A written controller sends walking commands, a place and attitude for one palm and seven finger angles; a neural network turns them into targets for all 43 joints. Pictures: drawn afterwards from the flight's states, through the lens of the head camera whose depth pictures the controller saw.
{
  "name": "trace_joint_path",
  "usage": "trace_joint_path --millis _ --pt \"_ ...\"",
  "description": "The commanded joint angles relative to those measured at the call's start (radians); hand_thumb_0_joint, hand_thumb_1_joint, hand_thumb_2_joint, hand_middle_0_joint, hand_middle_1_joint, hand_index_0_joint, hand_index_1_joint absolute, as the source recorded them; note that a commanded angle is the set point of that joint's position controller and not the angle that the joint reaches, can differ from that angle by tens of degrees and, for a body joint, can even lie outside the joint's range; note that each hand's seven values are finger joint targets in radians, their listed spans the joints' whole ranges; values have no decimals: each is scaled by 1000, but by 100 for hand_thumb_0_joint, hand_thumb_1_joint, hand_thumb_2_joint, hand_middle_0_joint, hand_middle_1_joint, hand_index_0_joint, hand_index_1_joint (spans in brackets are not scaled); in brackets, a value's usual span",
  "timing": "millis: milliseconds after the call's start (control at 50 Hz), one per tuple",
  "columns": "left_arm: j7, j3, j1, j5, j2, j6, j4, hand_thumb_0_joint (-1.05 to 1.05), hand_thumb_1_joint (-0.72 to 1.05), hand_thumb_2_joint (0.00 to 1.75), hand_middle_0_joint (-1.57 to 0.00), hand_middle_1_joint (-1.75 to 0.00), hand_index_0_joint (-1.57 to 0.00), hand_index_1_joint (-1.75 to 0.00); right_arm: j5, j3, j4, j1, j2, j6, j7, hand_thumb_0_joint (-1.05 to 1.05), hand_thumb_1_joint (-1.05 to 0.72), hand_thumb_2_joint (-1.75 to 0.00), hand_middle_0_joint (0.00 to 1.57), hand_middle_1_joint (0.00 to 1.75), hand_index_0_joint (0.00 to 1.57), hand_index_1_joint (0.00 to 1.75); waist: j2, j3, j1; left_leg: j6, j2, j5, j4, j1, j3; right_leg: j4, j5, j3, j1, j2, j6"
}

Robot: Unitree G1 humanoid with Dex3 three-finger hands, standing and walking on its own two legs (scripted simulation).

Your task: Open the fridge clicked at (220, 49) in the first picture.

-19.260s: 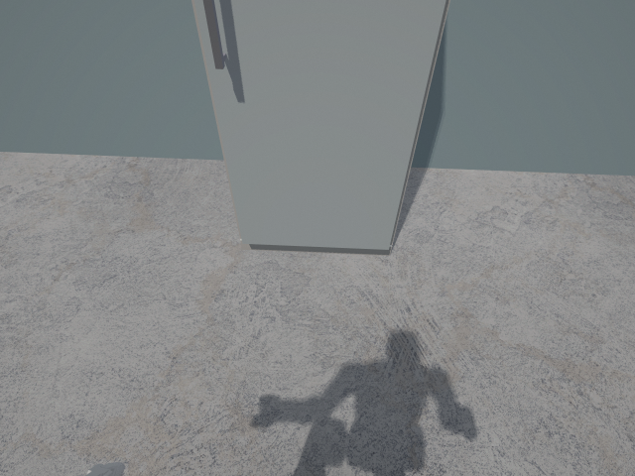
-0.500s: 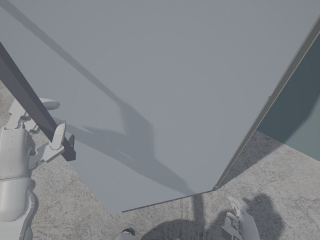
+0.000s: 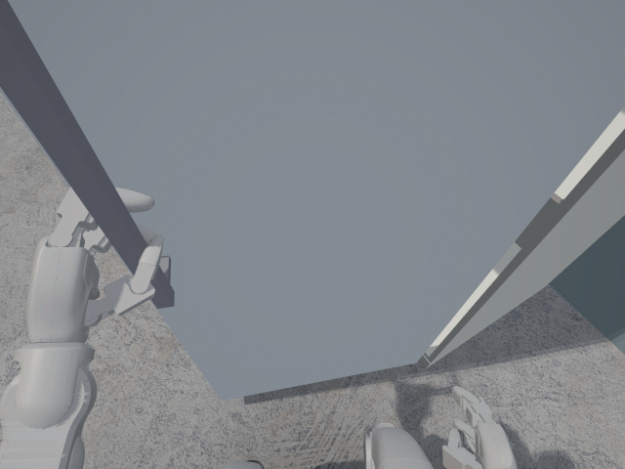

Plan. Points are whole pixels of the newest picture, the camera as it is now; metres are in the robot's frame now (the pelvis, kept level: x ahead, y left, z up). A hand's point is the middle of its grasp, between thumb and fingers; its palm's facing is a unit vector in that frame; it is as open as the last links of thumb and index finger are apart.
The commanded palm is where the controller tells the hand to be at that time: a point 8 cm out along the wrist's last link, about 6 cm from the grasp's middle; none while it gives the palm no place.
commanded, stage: walk backward, drawing the door open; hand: left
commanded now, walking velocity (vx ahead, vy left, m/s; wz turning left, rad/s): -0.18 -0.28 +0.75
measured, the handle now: (110, 188) +0.31 +0.20 +0.22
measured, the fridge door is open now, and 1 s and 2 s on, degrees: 70 73 73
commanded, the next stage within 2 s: stop walking and hold the door back in 0.02 s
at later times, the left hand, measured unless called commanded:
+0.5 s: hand (163, 312) +0.23 +0.15 +0.16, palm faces +0.55 -0.78 -0.29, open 5.7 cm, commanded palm +0.19 +0.21 +0.14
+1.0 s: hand (157, 280) +0.26 +0.17 +0.16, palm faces +0.44 -0.87 -0.24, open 5.7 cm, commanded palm +0.19 +0.22 +0.14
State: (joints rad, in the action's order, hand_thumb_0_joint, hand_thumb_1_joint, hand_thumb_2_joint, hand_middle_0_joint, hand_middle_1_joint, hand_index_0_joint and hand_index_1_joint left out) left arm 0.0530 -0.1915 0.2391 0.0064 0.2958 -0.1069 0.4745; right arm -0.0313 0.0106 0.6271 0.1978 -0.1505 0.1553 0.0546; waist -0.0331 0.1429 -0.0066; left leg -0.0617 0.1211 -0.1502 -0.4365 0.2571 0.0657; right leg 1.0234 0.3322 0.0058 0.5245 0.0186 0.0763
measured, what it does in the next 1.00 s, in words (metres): steps to the right: right foot, then left foot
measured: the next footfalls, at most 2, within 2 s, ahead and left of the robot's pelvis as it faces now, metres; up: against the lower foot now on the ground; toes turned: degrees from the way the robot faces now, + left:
right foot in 0.14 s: +0.03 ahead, -0.22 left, +0.00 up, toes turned +5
left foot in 0.78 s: -0.11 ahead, +0.00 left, +0.00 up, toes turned +16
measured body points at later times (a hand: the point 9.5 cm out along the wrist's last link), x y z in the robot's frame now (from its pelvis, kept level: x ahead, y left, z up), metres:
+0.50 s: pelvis -0.07 -0.16 +0.01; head -0.04 -0.19 +0.45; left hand +0.19 +0.19 +0.17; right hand +0.18 -0.37 -0.09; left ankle -0.13 -0.02 -0.67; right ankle -0.01 -0.23 -0.74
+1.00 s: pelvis -0.11 -0.13 +0.00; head -0.08 -0.13 +0.44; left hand +0.23 +0.21 +0.17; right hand -0.03 -0.36 -0.14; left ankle -0.15 -0.01 -0.74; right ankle -0.06 -0.24 -0.73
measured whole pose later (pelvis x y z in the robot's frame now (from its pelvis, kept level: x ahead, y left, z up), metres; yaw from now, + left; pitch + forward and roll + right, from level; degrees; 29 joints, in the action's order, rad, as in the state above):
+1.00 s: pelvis -0.11 -0.13 +0.00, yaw +10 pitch +1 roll -1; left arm 0.04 -0.27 -0.49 0.03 0.43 -0.19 -0.50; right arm 0.03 -0.04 0.74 0.38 -0.18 0.03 0.09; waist -0.02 0.05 -0.05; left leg -0.02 0.09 -0.30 -0.52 0.22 -0.07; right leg 0.59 0.29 -0.08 0.34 0.00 0.02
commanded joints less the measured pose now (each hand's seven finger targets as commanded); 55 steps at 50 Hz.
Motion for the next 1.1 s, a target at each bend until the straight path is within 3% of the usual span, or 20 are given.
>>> trace_joint_path --millis 0,60,80,100,120,160,200,240,400,580,700,720,760,800,880,960,1000,1020,1040,1080 --pt "27 -133 -184 6 127 -103 294 0 90 90 -45 -140 -45 -140 22 75 -152 -85 -177 45 -1 0 -90 -90 20 30 20 30 -347 -222 5 150 136 -340 250 138 118 -204 65 -76 -288 -52 14" --pt "29 -168 -187 12 149 -112 264 0 90 90 -45 -140 -45 -140 16 74 -153 -97 -152 48 -4 0 -90 -90 20 30 20 30 -265 -258 34 104 55 -342 106 194 86 -517 49 -136 -491 -102 9" --pt "31 -204 -197 13 199 -107 270 0 90 90 -45 -140 -45 -140 15 71 -140 -65 -124 45 -3 0 -90 -90 20 30 20 30 -98 -301 27 58 -49 -348 -61 137 15 -691 9 -104 -481 -44 -15" --pt "29 -224 -225 16 248 -95 296 0 90 90 -45 -140 -45 -140 22 61 -139 -70 -81 33 0 0 -90 -90 20 30 20 30 151 -282 22 2 -159 -355 -371 159 -111 -805 10 19 -396 102 -80" --pt "54 -265 -225 -2 287 -76 89 0 90 90 -45 -140 -45 -140 23 48 -128 -98 -93 34 10 0 -90 -90 20 30 20 30 211 -278 37 7 -176 -463 -722 329 -84 -775 -115 290 -367 327 -187" --pt "69 -158 -434 10 208 -51 -22 0 90 90 -45 -140 -45 -140 23 62 -103 -99 -125 38 28 0 -90 -90 20 30 20 30 267 -283 10 20 -123 -406 -987 402 56 -702 -277 407 -357 420 -208" --pt "96 -230 -536 22 283 -78 -240 0 90 90 -45 -140 -45 -140 27 28 -74 -115 -137 9 52 0 -90 -90 20 30 20 30 151 -261 12 6 -101 -256 -975 383 19 -635 -424 200 -374 338 -180" --pt "100 -226 -621 31 311 -95 -393 0 90 90 -45 -140 -45 -140 35 33 -71 -115 -163 -30 67 0 -90 -90 20 30 20 30 183 -268 17 14 -120 -224 -815 346 -13 -625 -499 131 -451 321 -140" --pt "85 -215 -972 29 387 -147 -664 0 90 90 -45 -140 -45 -140 39 42 -74 -107 -229 -69 29 0 -90 -90 20 30 20 30 226 -313 54 39 -140 -218 -478 308 -86 -763 -338 191 -591 356 -113" --pt "74 -263 -1150 8 481 -168 -793 0 90 90 -45 -140 -45 -140 43 42 -82 -48 -240 -57 21 0 -90 -90 20 30 20 30 190 -443 55 60 -122 -286 -366 267 -115 -797 -31 193 -638 369 -206" --pt "67 -217 -1223 4 441 -178 -837 0 90 90 -45 -140 -45 -140 43 34 -61 -1 -225 -47 32 0 -90 -90 20 30 20 30 148 -456 6 87 -156 -205 -25 -115 -217 -752 216 63 -352 223 -155" --pt "57 -186 -1236 16 410 -186 -818 0 90 90 -45 -140 -45 -140 49 43 -65 19 -244 -42 39 0 -90 -90 20 30 20 30 57 -419 -19 100 -118 -220 58 -200 -166 -667 253 23 -259 167 -124" --pt "50 -163 -1257 21 372 -194 -819 0 90 90 -45 -140 -45 -140 52 44 -74 20 -288 -39 40 0 -90 -90 20 30 20 30 -283 -305 -7 251 235 -455 301 -208 372 -256 207 -123 12 -45 -52" --pt "35 -161 -1196 1 389 -171 -872 0 90 90 -45 -140 -45 -140 62 40 -65 -7 -243 -48 39 0 -90 -90 20 30 20 30 -168 -280 7 298 287 -370 285 -98 401 0 98 14 40 6 -60" --pt "9 -141 -1089 6 369 -147 -800 0 90 90 -45 -140 -45 -140 62 33 -43 48 -243 -72 51 0 -90 -90 20 30 20 30 -150 -314 10 229 156 193 81 -179 73 -270 49 -81 -82 -8 -44" --pt "6 -178 -1021 7 421 -128 -734 0 90 90 -45 -140 -45 -140 65 24 -51 42 -252 -73 43 0 -90 -90 20 30 20 30 -154 -380 1 140 103 384 -110 -112 -41 -610 -157 -123 -396 -48 -55" --pt "25 -284 -939 -5 524 -133 -721 0 90 90 -45 -140 -45 -140 66 35 -54 52 -234 -79 39 0 -90 -90 20 30 20 30 20 -469 -11 78 9 205 -335 145 -134 -556 -556 65 -701 139 -140" --pt "27 -325 -846 -2 542 -128 -776 0 90 90 -45 -140 -45 -140 64 39 -63 37 -225 -80 43 0 -90 -90 20 30 20 30 79 -439 1 54 -91 -196 -460 287 -127 -541 -856 176 -747 259 -216" --pt "33 -399 -819 23 603 -108 -793 0 90 90 -45 -140 -45 -140 78 48 -61 58 -233 -81 32 0 -90 -90 20 30 20 30 254 -477 18 46 -93 -385 -602 332 -55 -551 -946 257 -757 337 -257" --pt "34 -366 -862 31 544 -118 -743 0 90 90 -45 -140 -45 -140 75 23 -60 6 -212 -67 34 0 -90 -90 20 30 20 30 190 -416 9 40 -60 -365 -659 310 2 -567 -804 202 -636 346 -261"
